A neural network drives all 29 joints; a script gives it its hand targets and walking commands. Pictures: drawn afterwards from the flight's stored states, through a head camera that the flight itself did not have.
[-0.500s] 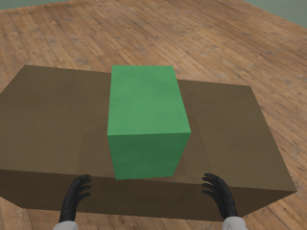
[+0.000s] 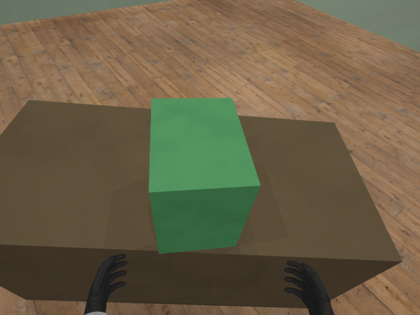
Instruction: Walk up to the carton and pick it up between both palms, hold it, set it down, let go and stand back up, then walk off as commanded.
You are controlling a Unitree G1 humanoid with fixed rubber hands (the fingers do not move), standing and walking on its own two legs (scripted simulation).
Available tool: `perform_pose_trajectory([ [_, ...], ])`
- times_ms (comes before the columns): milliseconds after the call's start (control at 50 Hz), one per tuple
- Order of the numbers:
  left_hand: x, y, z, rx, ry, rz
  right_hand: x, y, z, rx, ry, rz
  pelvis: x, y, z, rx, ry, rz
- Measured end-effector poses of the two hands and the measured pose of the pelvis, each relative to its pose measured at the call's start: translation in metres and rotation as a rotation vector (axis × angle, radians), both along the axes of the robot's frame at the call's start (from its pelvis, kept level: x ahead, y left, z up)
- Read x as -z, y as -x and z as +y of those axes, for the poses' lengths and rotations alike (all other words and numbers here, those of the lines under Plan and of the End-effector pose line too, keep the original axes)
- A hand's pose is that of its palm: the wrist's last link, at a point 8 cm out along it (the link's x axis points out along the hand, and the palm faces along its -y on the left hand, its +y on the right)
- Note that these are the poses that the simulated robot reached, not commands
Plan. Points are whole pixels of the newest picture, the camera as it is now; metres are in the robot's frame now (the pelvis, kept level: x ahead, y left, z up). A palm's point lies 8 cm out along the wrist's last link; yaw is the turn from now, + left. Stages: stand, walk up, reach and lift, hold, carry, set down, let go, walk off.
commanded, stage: set down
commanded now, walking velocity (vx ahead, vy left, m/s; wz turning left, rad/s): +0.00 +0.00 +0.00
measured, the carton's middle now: (195, 176) +0.44 +0.04 -0.04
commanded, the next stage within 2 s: let go in 1.24 s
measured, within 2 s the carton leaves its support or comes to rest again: neither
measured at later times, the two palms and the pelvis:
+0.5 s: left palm (91, 303) +0.15 +0.22 -0.07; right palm (314, 311) +0.15 -0.21 -0.07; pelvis +0.00 +0.00 +0.00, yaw -1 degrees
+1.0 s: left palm (84, 302) +0.15 +0.23 -0.08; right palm (310, 310) +0.15 -0.21 -0.08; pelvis +0.01 +0.01 +0.01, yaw -1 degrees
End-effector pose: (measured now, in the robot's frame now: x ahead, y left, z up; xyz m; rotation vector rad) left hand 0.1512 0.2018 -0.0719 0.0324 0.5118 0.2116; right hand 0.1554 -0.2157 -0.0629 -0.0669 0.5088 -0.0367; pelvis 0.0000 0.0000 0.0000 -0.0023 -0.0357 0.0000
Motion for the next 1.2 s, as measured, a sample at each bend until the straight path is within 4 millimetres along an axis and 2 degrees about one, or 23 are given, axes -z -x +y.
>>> perform_pose_trajectory([
  [180, 0.0, 0.002, 0.003, 0.02, -0.014, 0.02, -0.007, -0.002, 0.005, -0.012, -0.005, -0.031, -0.001, -0.001, -0.001, 0.004, 0.001, -0.01],
  [360, 0.002, 0.005, 0.01, 0.043, -0.03, 0.108, 0.006, 0.004, 0.009, 0.011, -0.003, 0.052, -0.002, 0.0, 0.002, 0.01, 0.0, -0.03],
  [520, 0.002, 0.0, 0.014, 0.038, -0.024, 0.126, 0.003, 0.006, 0.007, 0.006, 0.026, 0.086, -0.003, 0.003, 0.002, 0.015, 0.001, -0.024],
  [700, 0.016, 0.006, 0.009, 0.069, -0.005, 0.23, 0.003, 0.005, 0.001, 0.01, 0.07, 0.15, -0.005, 0.001, 0.002, 0.015, 0.003, -0.017],
  [960, 0.002, -0.003, 0.027, 0.073, -0.06, 0.257, 0.013, 0.0, 0.011, 0.006, 0.054, 0.182, -0.005, -0.008, 0.01, 0.02, 0.009, -0.01],
  [1120, 0.016, 0.008, 0.032, 0.084, -0.037, 0.362, 0.016, 0.006, 0.008, 0.015, 0.092, 0.23, -0.006, -0.01, 0.011, 0.023, 0.009, -0.008],
  [1200, 0.019, 0.008, 0.031, 0.08, -0.025, 0.36, 0.014, 0.008, 0.005, 0.017, 0.111, 0.249, -0.006, -0.009, 0.011, 0.025, 0.009, -0.005],
])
